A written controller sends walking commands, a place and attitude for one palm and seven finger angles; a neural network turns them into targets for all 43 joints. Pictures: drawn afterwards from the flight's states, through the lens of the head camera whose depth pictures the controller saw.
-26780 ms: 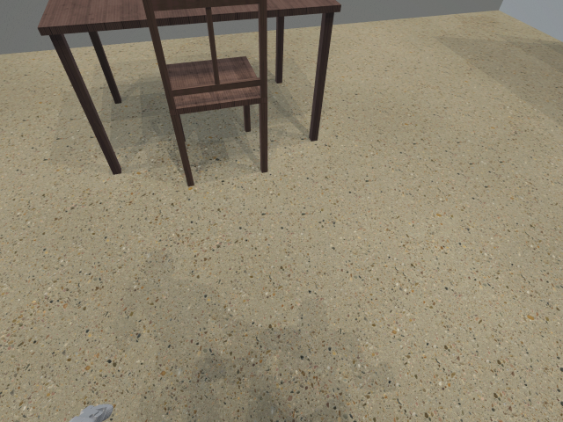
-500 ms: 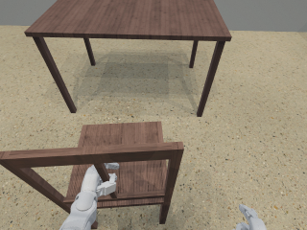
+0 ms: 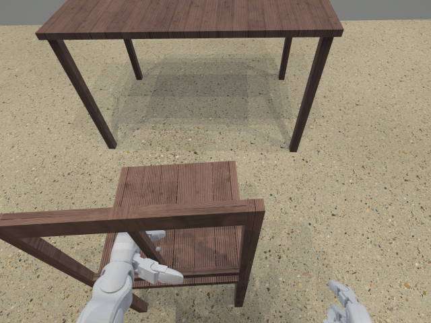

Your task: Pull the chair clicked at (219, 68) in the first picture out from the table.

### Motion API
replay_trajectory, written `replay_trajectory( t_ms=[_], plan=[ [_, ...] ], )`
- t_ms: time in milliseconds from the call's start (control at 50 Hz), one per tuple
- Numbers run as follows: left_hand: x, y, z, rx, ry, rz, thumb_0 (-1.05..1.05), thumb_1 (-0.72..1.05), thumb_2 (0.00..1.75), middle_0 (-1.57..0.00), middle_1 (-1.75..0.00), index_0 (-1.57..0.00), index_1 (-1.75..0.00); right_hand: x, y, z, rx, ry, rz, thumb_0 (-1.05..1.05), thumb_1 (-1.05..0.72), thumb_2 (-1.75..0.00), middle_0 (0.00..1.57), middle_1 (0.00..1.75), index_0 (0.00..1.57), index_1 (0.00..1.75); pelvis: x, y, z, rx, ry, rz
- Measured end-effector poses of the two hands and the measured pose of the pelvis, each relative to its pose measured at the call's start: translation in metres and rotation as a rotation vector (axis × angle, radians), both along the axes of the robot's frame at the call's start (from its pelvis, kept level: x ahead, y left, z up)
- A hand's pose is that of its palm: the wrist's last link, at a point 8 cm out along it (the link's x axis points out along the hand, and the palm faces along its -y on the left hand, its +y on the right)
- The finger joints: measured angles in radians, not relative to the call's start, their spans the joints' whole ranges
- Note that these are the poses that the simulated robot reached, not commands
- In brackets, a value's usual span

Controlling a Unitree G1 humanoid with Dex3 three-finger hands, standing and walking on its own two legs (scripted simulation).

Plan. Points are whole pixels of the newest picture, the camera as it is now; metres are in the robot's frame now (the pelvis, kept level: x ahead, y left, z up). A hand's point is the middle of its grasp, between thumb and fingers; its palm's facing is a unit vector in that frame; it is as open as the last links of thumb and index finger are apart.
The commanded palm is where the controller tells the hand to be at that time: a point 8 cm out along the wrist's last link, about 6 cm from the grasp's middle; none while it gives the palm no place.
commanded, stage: open the thumb and straighten the fingers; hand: left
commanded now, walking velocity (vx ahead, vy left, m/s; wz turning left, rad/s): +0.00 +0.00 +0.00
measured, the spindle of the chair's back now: (152, 254) +0.27 +0.15 -0.07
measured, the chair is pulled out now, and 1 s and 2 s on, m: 0.66 0.66 0.66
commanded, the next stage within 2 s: draw the fingers out of the gap in 0.24 s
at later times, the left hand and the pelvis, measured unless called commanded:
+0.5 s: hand (153, 265) +0.24 +0.13 -0.04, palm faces +0.02 -0.98 -0.18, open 17.5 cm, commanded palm +0.21 +0.19 -0.02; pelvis +0.01 -0.01 -0.01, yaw +1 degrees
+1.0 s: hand (145, 311) +0.16 +0.13 -0.04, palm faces +0.04 -0.98 -0.18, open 17.5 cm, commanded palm +0.13 +0.18 -0.02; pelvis -0.01 -0.01 -0.03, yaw +2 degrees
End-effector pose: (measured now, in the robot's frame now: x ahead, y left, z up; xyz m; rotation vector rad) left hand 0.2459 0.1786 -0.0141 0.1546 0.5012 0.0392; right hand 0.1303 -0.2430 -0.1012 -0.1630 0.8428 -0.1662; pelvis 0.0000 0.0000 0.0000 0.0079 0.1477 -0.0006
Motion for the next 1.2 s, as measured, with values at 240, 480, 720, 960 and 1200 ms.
replay_trajectory(
  t_ms=[240,480,720,960,1200],
  plan=[
    [0.001,0.006,-0.002,0.021,0.015,0.016,-0.01,-0.54,0.20,-0.07,-0.21,-0.07,-0.21,0.032,-0.012,0.006,-0.048,-0.065,0.026,0.02,-0.91,-0.90,0.21,0.30,0.20,0.30,0.010,-0.006,-0.008,-0.006,0.015,0.020],
    [-0.025,0.006,-0.005,0.021,0.034,0.022,-0.01,-0.54,0.20,-0.01,-0.02,-0.01,-0.02,0.037,-0.010,0.007,-0.049,-0.096,0.039,0.02,-0.91,-0.90,0.21,0.30,0.20,0.30,0.011,-0.008,-0.013,-0.007,0.025,0.026],
    [-0.072,0.006,-0.002,0.024,0.039,0.033,-0.01,-0.54,0.20,0.00,-0.01,0.00,-0.01,0.037,0.002,0.004,-0.039,-0.144,0.058,0.02,-0.91,-0.90,0.21,0.30,0.20,0.30,0.002,-0.006,-0.021,-0.009,0.021,0.038],
    [-0.103,0.004,-0.001,0.024,0.053,0.041,-0.01,-0.54,0.20,0.00,-0.01,0.00,-0.01,0.039,0.009,0.007,-0.036,-0.199,0.060,0.02,-0.90,-0.90,0.21,0.30,0.20,0.30,-0.006,-0.005,-0.026,-0.011,0.020,0.041],
    [-0.130,0.007,0.001,0.013,0.078,0.060,-0.01,-0.54,0.20,0.00,-0.01,0.00,-0.01,0.044,0.010,0.007,-0.037,-0.225,0.038,0.02,-0.90,-0.90,0.21,0.30,0.20,0.30,-0.005,-0.004,-0.030,-0.018,0.030,0.043]
  ],
)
